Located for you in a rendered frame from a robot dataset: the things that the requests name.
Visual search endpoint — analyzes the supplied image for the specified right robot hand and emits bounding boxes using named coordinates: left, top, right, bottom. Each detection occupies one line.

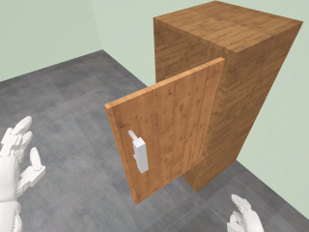
left=227, top=194, right=265, bottom=232

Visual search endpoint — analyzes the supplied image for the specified left robot hand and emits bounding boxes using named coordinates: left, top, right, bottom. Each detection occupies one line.
left=0, top=116, right=45, bottom=202

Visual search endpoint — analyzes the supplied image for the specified left robot forearm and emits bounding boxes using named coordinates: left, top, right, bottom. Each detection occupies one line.
left=0, top=200, right=23, bottom=232

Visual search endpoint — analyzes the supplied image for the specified cupboard door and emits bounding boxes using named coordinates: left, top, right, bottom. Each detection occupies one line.
left=104, top=57, right=225, bottom=205

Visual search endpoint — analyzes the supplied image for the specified handle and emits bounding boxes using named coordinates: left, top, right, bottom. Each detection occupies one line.
left=128, top=130, right=149, bottom=173

